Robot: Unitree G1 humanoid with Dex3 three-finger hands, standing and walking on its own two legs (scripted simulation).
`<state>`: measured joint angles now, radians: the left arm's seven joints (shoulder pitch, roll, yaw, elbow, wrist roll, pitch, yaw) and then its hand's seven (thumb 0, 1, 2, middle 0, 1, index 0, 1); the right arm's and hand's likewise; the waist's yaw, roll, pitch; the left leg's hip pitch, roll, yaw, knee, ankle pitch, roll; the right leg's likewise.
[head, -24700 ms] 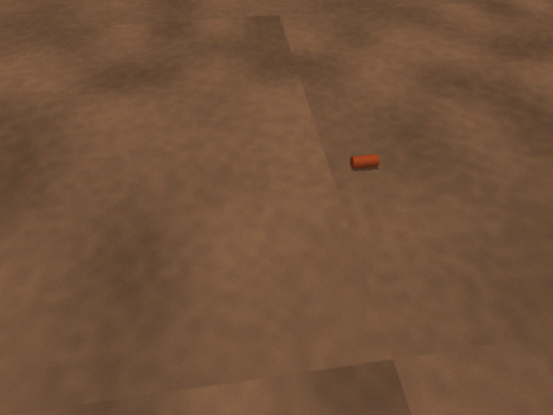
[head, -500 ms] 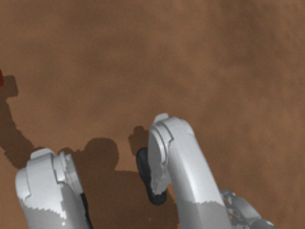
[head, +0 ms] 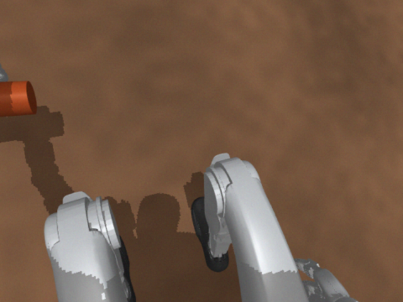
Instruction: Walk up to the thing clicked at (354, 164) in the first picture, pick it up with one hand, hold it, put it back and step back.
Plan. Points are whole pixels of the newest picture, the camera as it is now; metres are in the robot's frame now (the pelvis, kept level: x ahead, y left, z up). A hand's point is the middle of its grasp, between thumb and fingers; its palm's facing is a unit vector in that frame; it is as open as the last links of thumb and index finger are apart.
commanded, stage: lift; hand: left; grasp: from above
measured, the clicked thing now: out of the picture +0.52 +0.31 -0.18
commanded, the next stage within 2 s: hold in 1.56 s
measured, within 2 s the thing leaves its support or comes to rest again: neither
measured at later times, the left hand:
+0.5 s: hand out of the picture +0.43 +0.32 -0.01, palm faces -0.46 -0.08 -0.88, open 8.8 cm
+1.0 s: hand out of the picture +0.34 +0.28 +0.20, palm faces -0.46 -0.11 -0.88, open 8.9 cm
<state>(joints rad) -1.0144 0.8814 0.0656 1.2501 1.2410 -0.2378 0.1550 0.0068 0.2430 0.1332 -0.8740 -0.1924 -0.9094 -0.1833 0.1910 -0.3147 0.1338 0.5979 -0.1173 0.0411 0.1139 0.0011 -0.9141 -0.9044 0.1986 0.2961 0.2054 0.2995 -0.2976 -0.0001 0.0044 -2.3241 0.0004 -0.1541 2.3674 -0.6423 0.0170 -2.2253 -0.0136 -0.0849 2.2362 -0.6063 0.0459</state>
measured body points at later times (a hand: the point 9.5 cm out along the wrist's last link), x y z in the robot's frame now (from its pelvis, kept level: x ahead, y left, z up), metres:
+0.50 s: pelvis +0.00 +0.00 +0.09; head +0.20 +0.07 +0.49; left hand +0.45 +0.32 +0.04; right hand +0.12 -0.27 -0.02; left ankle +0.08 +0.12 -0.31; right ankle +0.12 -0.13 -0.31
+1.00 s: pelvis +0.02 +0.00 +0.27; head +0.12 +0.02 +0.71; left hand +0.36 +0.28 +0.25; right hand +0.15 -0.26 +0.15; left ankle +0.08 +0.12 -0.31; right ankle +0.12 -0.13 -0.31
